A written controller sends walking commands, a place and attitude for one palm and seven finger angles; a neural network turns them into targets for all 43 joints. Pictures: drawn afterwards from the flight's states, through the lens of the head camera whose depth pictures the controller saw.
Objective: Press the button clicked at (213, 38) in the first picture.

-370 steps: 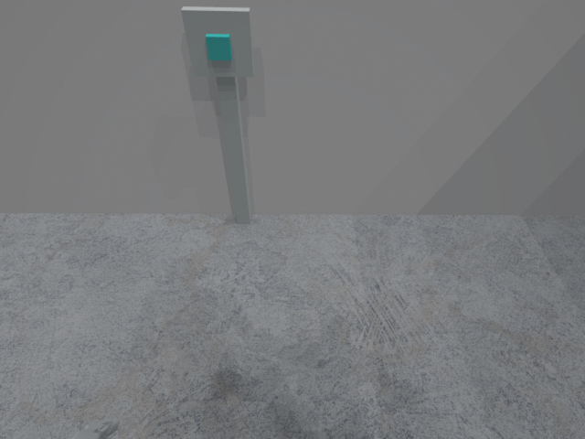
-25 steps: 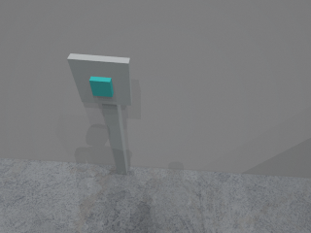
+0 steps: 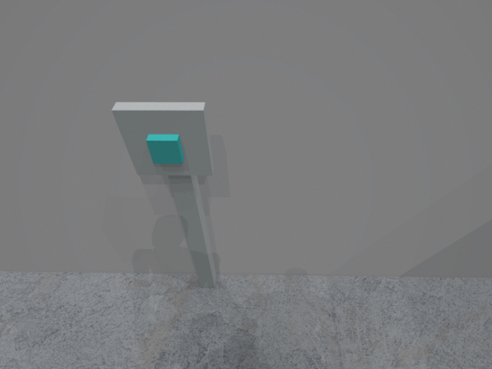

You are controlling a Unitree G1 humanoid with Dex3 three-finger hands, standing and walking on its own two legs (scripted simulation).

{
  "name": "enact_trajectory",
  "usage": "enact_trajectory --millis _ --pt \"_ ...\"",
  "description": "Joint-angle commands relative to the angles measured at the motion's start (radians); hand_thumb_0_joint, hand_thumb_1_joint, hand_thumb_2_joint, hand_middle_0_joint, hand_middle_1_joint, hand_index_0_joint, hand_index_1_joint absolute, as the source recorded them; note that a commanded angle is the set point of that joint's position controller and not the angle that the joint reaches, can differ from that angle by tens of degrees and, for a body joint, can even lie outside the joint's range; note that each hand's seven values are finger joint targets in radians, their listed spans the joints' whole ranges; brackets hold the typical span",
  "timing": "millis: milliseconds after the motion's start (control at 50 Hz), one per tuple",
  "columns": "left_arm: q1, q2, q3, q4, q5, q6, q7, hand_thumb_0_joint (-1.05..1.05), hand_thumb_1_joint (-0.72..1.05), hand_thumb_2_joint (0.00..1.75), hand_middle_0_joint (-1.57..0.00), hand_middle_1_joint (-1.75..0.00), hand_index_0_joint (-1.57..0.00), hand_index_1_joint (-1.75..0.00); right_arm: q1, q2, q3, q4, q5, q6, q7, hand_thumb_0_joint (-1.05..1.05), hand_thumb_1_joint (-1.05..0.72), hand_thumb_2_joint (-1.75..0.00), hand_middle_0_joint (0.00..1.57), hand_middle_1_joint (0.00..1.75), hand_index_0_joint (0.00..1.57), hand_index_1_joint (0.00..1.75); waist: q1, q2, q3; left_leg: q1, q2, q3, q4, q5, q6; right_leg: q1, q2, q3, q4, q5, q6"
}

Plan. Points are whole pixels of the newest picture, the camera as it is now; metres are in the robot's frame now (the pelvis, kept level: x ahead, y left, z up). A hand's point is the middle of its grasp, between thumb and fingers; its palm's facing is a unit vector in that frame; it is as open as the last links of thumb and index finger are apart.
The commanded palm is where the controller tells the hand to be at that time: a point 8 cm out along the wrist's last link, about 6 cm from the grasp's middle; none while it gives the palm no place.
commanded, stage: look again from close up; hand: left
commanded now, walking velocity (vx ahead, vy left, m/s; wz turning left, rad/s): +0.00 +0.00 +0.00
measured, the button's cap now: (166, 148) +0.54 +0.21 +0.05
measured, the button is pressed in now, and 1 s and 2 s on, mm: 0 0 0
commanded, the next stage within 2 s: raise the hand and make a fist in 0.24 s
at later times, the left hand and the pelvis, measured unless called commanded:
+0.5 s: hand (134, 348) +0.17 +0.20 -0.05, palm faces +0.26 -0.94 -0.20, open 7.0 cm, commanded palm +0.11 +0.23 -0.06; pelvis +0.01 +0.00 +0.00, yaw +1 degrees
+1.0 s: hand (154, 343) +0.17 +0.15 -0.01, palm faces -0.01 -1.00 -0.08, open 3.8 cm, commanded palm +0.13 +0.22 -0.02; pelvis -0.04 -0.04 -0.09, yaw +2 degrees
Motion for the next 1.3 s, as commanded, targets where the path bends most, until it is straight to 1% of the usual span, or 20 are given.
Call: enact_trajectory --millis 0,300,320,340,360,380,400,420,460,500,540,600,660,760,780,880,960,1040,1140,1280 --pt "0.055 0.082 0.013 -0.035 0.003 -0.007 -0.002 0.00 0.90 0.90 -0.20 -0.30 -0.20 -0.30 0.031 -0.085 -0.014 -0.036 0.003 -0.023 -0.006 0.00 -0.90 -0.90 0.20 0.30 0.20 0.30 0.019 -0.055 0.090 -0.051 0.098 -0.139 -0.167 0.074 0.021 -0.018 -0.065 0.091 -0.103 0.047 -0.037" --pt "0.033 0.108 0.018 -0.023 0.002 -0.003 -0.001 0.00 0.90 0.90 -0.20 -0.30 -0.20 -0.30 0.011 -0.094 -0.013 0.011 0.005 -0.026 -0.014 0.00 -0.90 -0.90 0.20 0.30 0.20 0.30 0.017 -0.037 0.037 0.052 0.101 -0.105 -0.141 0.247 0.014 0.028 -0.079 0.094 -0.106 0.203 -0.031" --pt "0.104 0.128 0.019 0.002 0.013 -0.015 0.036 0.00 0.90 0.90 -0.20 -0.30 -0.20 -0.30 -0.087 -0.130 -0.025 -0.061 0.016 -0.026 -0.007 0.00 -0.90 -0.90 0.20 0.30 0.20 0.30 0.051 -0.117 0.089 -0.016 0.116 -0.077 0.055 0.298 -0.016 -0.020 -0.136 0.166 -0.141 0.546 -0.012" --pt "-0.650 0.374 0.164 -1.578 -0.184 -0.226 0.035 0.00 0.90 0.90 -0.23 -0.33 -0.23 -0.33 -0.059 -0.299 -0.058 -0.398 0.056 -0.176 -0.043 0.00 -0.90 -0.90 0.20 0.30 0.20 0.30 -0.085 0.110 -0.430 0.262 0.008 -0.077 -0.076 0.370 -0.004 0.038 -0.035 0.066 -0.039 0.460 -0.033" --pt "-0.176 0.299 0.145 -1.321 -0.103 -0.170 0.071 0.00 0.90 0.90 -0.25 -0.36 -0.25 -0.36 -0.137 -0.192 -0.018 -0.340 0.047 -0.271 -0.075 0.00 -0.90 -0.90 0.20 0.30 0.20 0.30 0.024 0.267 -0.423 0.370 0.058 -0.075 -0.105 0.551 -0.008 0.000 0.011 0.044 0.026 0.252 -0.045" --pt "-0.129 0.197 0.094 -1.199 -0.130 -0.120 0.122 0.00 0.90 0.90 -0.28 -0.39 -0.28 -0.39 -0.138 -0.195 -0.040 -0.260 0.045 -0.288 -0.083 0.00 -0.90 -0.90 0.20 0.30 0.20 0.30 -0.011 0.201 -0.325 0.245 0.062 -0.076 -0.098 0.466 -0.046 -0.050 0.011 0.002 0.039 0.120 -0.028" --pt "0.163 -0.038 -0.040 -1.000 -0.135 -0.018 0.116 0.00 0.90 0.90 -0.31 -0.42 -0.31 -0.42 -0.107 -0.152 -0.042 -0.264 0.064 -0.281 -0.067 0.00 -0.90 -0.90 0.20 0.30 0.20 0.30 -0.019 0.121 -0.172 0.164 0.061 -0.100 -0.111 0.386 -0.032 -0.127 0.007 -0.008 0.032 0.066 -0.017" --pt "-0.003 -0.034 -0.056 -1.192 -0.175 -0.037 0.093 0.00 0.90 0.90 -0.34 -0.45 -0.34 -0.45 -0.133 -0.194 -0.047 -0.353 0.071 -0.292 -0.059 0.00 -0.90 -0.90 0.20 0.30 0.20 0.30 -0.028 0.086 -0.030 0.076 0.054 -0.118 -0.095 0.306 -0.030 -0.149 0.000 -0.020 0.019 0.094 -0.014" --pt "0.037 0.030 0.016 -1.151 -0.149 -0.126 0.063 0.00 0.90 0.90 -0.39 -0.51 -0.39 -0.51 -0.132 -0.223 -0.075 -0.401 0.041 -0.308 -0.057 0.00 -0.90 -0.90 0.20 0.30 0.20 0.30 -0.051 -0.076 0.000 -0.032 0.022 -0.116 -0.006 0.159 -0.022 -0.236 0.015 -0.038 0.013 0.069 -0.012" --pt "0.236 -0.030 0.030 -0.975 -0.168 -0.218 -0.005 0.00 0.90 0.90 -0.45 -0.57 -0.45 -0.57 -0.150 -0.216 -0.086 -0.454 0.030 -0.296 -0.039 0.00 -0.90 -0.90 0.20 0.30 0.20 0.30 -0.008 -0.273 0.017 -0.168 0.011 -0.105 0.081 0.104 -0.027 -0.326 0.028 -0.056 0.081 0.021 -0.010" --pt "0.369 -0.035 0.070 -0.927 -0.205 -0.351 -0.111 0.00 0.90 0.90 -0.50 -0.63 -0.50 -0.63 -0.193 -0.212 -0.103 -0.508 0.022 -0.290 -0.016 0.00 -0.90 -0.90 0.20 0.30 0.20 0.30 0.045 -0.366 -0.026 -0.308 -0.001 -0.084 0.173 0.052 -0.037 -0.381 0.029 -0.045 0.178 0.007 -0.008" --pt "0.425 0.050 0.167 -0.954 -0.249 -0.536 -0.291 0.00 0.90 0.90 -0.58 -0.72 -0.58 -0.72 -0.232 -0.220 -0.126 -0.592 0.024 -0.271 0.030 0.00 -0.90 -0.90 0.20 0.30 0.20 0.30 0.085 -0.211 -0.160 -0.380 -0.027 -0.050 0.293 0.109 -0.054 -0.340 0.016 -0.003 0.315 0.175 -0.025" --pt "0.347 0.152 0.256 -1.089 -0.238 -0.565 -0.319 0.00 0.90 0.90 -0.67 -0.81 -0.67 -0.81 -0.264 -0.205 -0.126 -0.678 0.029 -0.242 0.028 0.00 -0.90 -0.90 0.20 0.30 0.20 0.30 0.107 -0.020 -0.273 -0.437 -0.034 -0.011 0.367 0.100 -0.037 -0.362 0.008 0.039 0.393 0.179 -0.028" --pt "0.071 0.177 0.254 -1.470 -0.258 -0.628 -0.223 0.00 0.90 0.90 -0.81 -0.96 -0.81 -0.96 -0.198 -0.168 -0.108 -0.708 0.022 -0.222 -0.001 0.00 -0.90 -0.90 0.20 0.30 0.20 0.30 0.027 0.147 -0.373 -0.407 -0.006 -0.052 0.457 0.050 -0.008 -0.462 0.019 0.102 0.391 0.050 -0.023" --pt "-0.019 0.184 0.228 -1.546 -0.260 -0.655 -0.217 0.00 0.90 0.90 -0.83 -0.99 -0.83 -0.99 -0.177 -0.172 -0.100 -0.698 0.017 -0.222 -0.009 0.00 -0.90 -0.90 0.20 0.30 0.20 0.30 -0.016 0.103 -0.369 -0.425 0.002 -0.070 0.483 0.025 -0.002 -0.504 0.026 0.109 0.394 0.016 -0.017" --pt "-0.052 0.137 0.092 -1.425 -0.281 -0.654 -0.337 0.00 0.90 0.90 -0.97 -1.14 -0.97 -1.14 -0.166 -0.204 -0.072 -0.652 0.033 -0.265 -0.040 0.00 -0.90 -0.90 0.20 0.30 0.20 0.30 -0.099 0.014 -0.256 -0.515 0.021 -0.102 0.543 -0.099 0.010 -0.597 0.027 0.146 0.331 -0.172 -0.007" --pt "0.096 0.214 0.184 -1.220 -0.302 -0.408 -0.421 0.00 0.90 0.90 -1.08 -1.26 -1.08 -1.26 -0.177 -0.217 -0.069 -0.681 0.067 -0.245 -0.061 0.00 -0.90 -0.90 0.20 0.30 0.20 0.30 -0.025 -0.081 -0.278 -0.569 0.001 -0.089 0.487 -0.129 0.008 -0.456 -0.003 0.194 0.238 -0.265 0.015" --pt "0.186 0.248 0.333 -1.309 -0.350 -0.231 -0.352 0.00 0.90 0.90 -1.19 -1.38 -1.19 -1.38 -0.226 -0.177 -0.069 -0.738 0.074 -0.201 -0.070 0.00 -0.90 -0.90 0.20 0.30 0.20 0.30 0.066 -0.115 -0.353 -0.502 -0.012 -0.078 0.409 -0.052 -0.002 -0.285 -0.031 0.184 0.222 -0.145 0.035" --pt "0.177 0.204 0.345 -1.396 -0.322 -0.365 -0.188 0.00 0.90 0.90 -1.30 -1.50 -1.30 -1.50 -0.168 -0.150 -0.076 -0.687 0.050 -0.204 -0.057 0.00 -0.90 -0.90 0.20 0.30 0.20 0.30 0.055 -0.084 -0.282 -0.444 0.008 -0.091 0.356 0.039 -0.013 -0.333 0.009 0.089 0.290 0.040 0.015" --pt "0.081 0.155 0.151 -1.340 -0.283 -0.489 -0.302 0.00 0.90 0.90 -1.30 -1.50 -1.30 -1.50 -0.138 -0.212 -0.072 -0.662 0.052 -0.258 -0.048 0.00 -0.90 -0.90 0.20 0.30 0.20 0.30 -0.036 -0.010 -0.216 -0.407 0.006 -0.099 0.359 -0.072 0.001 -0.489 0.022 0.070 0.269 -0.150 -0.003"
